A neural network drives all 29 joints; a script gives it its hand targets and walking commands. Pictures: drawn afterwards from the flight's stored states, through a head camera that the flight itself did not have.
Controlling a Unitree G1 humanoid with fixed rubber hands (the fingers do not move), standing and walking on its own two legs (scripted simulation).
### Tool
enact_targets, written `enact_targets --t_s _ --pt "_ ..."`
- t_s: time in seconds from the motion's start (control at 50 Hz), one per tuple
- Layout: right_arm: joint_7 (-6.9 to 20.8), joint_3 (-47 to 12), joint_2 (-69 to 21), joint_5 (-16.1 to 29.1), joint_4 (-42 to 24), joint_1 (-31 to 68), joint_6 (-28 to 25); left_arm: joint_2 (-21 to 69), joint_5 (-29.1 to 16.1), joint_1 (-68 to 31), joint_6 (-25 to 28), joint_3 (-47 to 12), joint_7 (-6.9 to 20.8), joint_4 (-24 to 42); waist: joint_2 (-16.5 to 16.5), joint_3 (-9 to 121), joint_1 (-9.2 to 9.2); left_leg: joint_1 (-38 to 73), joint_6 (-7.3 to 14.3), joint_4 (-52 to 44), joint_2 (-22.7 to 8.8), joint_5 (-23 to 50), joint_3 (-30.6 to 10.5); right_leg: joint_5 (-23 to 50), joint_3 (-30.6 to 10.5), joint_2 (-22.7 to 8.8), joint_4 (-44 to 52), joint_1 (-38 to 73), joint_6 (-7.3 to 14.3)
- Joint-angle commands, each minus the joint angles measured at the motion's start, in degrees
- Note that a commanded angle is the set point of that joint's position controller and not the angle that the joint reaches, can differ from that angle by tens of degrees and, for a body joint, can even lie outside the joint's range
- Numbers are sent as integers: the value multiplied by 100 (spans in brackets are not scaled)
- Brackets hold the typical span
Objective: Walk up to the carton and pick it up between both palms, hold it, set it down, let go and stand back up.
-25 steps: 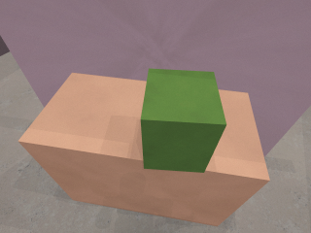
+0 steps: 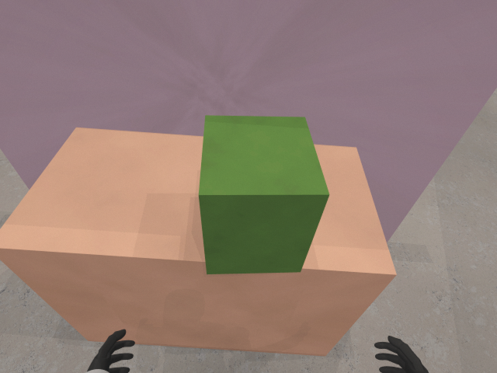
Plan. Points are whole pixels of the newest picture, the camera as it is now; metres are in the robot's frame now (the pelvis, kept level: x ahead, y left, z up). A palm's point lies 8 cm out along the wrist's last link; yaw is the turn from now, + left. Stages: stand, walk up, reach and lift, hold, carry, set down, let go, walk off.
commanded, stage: reach and lift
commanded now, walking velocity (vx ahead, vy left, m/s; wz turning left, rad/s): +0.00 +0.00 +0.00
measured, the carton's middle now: (254, 197) +0.46 +0.00 +0.01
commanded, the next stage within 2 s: none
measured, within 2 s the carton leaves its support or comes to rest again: neither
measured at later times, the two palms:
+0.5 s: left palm (97, 364) +0.18 +0.24 -0.06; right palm (400, 356) +0.19 -0.23 -0.05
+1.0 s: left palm (115, 336) +0.21 +0.22 -0.04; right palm (393, 333) +0.21 -0.22 -0.02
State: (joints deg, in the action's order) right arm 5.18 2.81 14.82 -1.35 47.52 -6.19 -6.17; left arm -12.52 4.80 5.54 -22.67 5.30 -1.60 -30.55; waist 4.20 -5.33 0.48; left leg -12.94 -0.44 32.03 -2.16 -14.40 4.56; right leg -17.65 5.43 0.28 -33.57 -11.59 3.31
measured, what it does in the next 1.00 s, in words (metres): stands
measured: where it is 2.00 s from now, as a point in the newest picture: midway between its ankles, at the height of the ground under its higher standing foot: outside the picture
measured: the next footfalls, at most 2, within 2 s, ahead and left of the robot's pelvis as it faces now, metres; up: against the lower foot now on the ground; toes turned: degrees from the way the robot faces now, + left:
none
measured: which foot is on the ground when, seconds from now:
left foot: down 0.00-1.00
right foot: down 0.00-1.00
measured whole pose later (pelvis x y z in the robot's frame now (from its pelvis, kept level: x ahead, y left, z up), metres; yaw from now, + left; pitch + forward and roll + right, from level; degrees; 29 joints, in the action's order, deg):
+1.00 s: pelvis +0.04 +0.01 +0.02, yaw -1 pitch -3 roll +0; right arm 4.9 0.2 11.4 8.3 39.3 -11.5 -20.6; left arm -9.0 -1.5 14.3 9.5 -0.6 -4.8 -27.0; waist 3.0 -0.4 -1.6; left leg -5.0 -0.4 19.8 -1.8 -11.6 5.6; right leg -13.5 4.3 1.1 -19.6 -3.2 2.5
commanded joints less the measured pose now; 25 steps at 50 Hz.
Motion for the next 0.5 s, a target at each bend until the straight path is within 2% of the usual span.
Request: enact_targets --t_s 0.0,0.04,0.1,0.2,0.48 --pt "29 138 507 21 -730 504 -117 -682 0 -397 275 260 -76 605 -191 425 -234 447 26 -412 261 213 22 -159 -511 -250 1202 -613 -80" --pt "32 158 503 81 -737 369 -166 -633 -41 -382 394 193 -113 779 -378 506 -198 583 -1 -436 232 334 14 37 -488 -217 1171 -632 -70" --pt "15 145 523 146 -681 138 -327 -567 -70 -162 594 119 -138 963 -464 648 -154 785 -23 -506 234 691 7 561 -469 -170 1184 -423 -86" --pt "-5 198 624 154 -663 -73 -619 -449 -167 262 986 -11 -111 943 -310 680 -98 1092 -60 -720 266 1138 -59 1057 -382 -78 1387 -207 -135" --pt "92 199 525 409 -761 -150 -1074 -213 -402 571 2029 -292 -207 837 -261 547 -138 1450 -101 -1156 228 1561 -244 1158 -403 -10 1840 -132 -80"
